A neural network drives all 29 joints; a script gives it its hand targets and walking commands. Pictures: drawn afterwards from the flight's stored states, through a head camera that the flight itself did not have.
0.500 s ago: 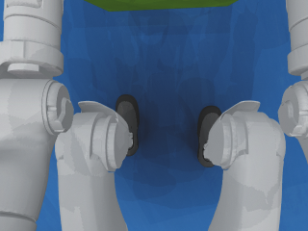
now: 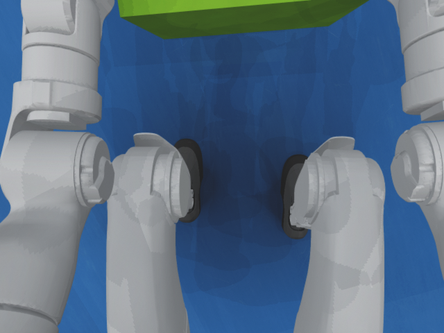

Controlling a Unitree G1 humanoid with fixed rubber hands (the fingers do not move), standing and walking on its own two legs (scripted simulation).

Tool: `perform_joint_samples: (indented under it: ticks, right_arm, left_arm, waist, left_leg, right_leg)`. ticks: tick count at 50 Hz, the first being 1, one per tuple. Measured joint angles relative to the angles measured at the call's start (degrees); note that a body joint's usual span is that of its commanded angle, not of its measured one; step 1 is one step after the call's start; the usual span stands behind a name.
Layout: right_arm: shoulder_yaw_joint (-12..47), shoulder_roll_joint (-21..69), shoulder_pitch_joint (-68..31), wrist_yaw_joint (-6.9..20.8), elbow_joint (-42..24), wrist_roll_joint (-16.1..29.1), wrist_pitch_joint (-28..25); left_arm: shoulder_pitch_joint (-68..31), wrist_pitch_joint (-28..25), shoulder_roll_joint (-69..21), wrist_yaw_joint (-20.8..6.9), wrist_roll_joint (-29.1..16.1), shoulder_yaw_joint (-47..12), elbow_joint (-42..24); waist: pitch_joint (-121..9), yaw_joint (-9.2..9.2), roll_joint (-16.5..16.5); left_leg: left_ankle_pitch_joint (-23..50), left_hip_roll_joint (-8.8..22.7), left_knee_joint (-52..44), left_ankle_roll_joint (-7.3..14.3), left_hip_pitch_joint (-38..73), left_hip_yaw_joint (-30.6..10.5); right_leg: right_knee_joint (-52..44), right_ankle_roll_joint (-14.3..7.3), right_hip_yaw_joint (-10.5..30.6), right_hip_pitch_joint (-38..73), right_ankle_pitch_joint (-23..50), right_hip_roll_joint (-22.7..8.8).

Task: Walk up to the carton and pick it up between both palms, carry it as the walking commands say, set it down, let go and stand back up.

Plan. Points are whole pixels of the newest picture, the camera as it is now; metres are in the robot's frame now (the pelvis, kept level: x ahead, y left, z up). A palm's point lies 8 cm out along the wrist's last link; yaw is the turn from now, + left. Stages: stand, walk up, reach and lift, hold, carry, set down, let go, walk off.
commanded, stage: reach and lift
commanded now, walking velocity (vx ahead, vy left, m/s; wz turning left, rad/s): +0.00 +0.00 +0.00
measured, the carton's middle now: out of the picture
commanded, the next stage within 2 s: none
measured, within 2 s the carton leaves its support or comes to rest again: neither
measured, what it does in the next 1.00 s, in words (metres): rises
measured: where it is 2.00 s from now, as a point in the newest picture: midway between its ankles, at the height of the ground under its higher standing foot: (241, 202)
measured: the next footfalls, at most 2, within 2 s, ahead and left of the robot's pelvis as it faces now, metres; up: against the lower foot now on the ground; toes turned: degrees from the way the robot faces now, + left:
none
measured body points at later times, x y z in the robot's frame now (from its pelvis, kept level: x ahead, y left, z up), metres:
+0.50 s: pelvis -0.01 +0.00 +0.04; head +0.32 +0.01 +0.33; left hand +0.55 +0.22 -0.05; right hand +0.57 -0.15 -0.05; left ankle +0.16 +0.14 -0.35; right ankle +0.13 -0.13 -0.35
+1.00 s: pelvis -0.02 +0.00 +0.09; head +0.29 +0.01 +0.40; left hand +0.52 +0.22 +0.02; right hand +0.55 -0.15 +0.02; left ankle +0.16 +0.14 -0.35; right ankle +0.13 -0.13 -0.35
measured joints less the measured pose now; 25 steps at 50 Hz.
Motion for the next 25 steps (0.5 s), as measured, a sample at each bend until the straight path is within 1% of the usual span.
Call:
perform_joint_samples:
  ticks: [5,11,19,25]
  right_arm:
    - [0.0,0.02,0.49,-0.42,-1.53,0.0,1.63]
    - [0.0,0.16,0.57,-0.47,-1.55,0.0,2.14]
    - [-0.49,0.54,2.34,-0.27,-2.28,0.0,3.53]
    - [-0.74,0.72,2.61,-0.32,-2.3,0.0,4.21]
  left_arm:
    - [0.44,0.46,-0.09,-0.14,0.01,0.0,-0.22]
    - [0.84,1.34,-0.13,-0.32,1.03,0.0,-0.89]
    - [1.31,4.08,-0.41,-0.23,1.54,0.0,-1.74]
    - [2.2,4.56,-0.71,-0.18,1.88,0.0,-2.19]
  waist:
    - [0.03,0.01,-0.06]
    - [-0.02,0.0,-0.69]
    - [-0.04,0.0,-0.74]
    - [-0.03,0.0,-0.78]
  left_leg:
    - [0.02,-0.18,-1.15,-0.01,2.0,0.0]
    - [0.37,-0.62,-2.96,-0.2,4.15,-0.02]
    - [1.08,-1.25,-5.33,-0.21,7.28,-0.13]
    - [1.83,-1.73,-7.52,-0.32,9.4,-0.29]
  right_leg:
    - [-1.26,0.0,0.06,2.0,0.1,0.06]
    - [-3.02,0.0,0.2,4.05,0.53,0.11]
    - [-5.32,0.0,0.28,7.46,0.86,0.13]
    - [-7.31,0.0,0.27,9.63,1.36,0.12]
